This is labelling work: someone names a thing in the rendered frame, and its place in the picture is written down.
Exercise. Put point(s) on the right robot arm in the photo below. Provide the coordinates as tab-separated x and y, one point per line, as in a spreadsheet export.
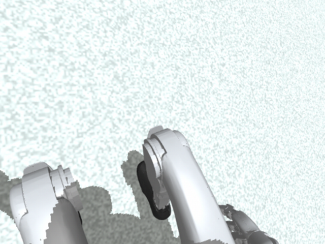
260	237

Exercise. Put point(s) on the right robot foot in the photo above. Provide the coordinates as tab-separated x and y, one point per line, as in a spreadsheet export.
146	187

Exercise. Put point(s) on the right robot hand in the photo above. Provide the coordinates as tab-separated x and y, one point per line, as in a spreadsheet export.
241	225

